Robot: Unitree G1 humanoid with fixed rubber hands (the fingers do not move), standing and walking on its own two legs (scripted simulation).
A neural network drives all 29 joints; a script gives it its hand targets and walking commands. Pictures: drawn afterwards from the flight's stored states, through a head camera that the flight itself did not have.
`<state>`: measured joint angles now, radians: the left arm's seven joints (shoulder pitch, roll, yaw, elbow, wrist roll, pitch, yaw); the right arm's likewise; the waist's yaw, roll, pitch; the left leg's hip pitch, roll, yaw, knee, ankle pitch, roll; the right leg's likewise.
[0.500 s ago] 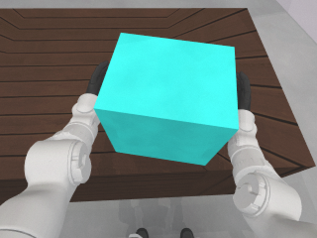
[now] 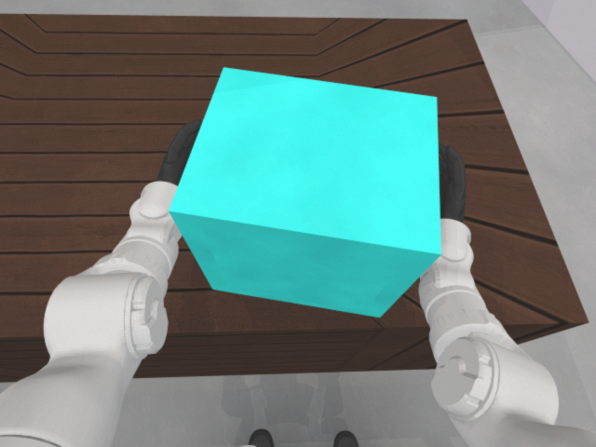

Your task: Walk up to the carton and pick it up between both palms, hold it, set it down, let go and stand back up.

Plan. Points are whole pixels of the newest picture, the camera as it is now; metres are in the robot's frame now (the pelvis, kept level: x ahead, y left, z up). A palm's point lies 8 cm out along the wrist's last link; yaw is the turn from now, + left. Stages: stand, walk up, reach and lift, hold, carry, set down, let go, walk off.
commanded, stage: reach and lift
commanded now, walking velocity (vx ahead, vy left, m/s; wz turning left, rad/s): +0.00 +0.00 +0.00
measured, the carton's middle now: (310, 205) +0.44 -0.01 +0.00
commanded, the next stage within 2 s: none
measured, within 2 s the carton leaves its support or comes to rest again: leaves its support in 1.02 s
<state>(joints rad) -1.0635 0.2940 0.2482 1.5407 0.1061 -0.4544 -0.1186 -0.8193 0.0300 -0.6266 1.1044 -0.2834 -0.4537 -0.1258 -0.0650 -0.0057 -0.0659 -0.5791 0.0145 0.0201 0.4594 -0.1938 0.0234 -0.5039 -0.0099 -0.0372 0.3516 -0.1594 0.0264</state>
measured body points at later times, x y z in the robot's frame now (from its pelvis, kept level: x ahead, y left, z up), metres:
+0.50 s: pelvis +0.00 +0.00 +0.00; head +0.11 +0.02 +0.44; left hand +0.46 +0.18 +0.04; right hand +0.42 -0.19 +0.03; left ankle +0.00 +0.10 -0.74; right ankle -0.01 -0.14 -0.74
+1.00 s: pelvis -0.01 +0.00 +0.00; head +0.08 +0.01 +0.44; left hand +0.44 +0.16 +0.04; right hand +0.40 -0.20 +0.03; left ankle +0.00 +0.10 -0.74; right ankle -0.01 -0.14 -0.74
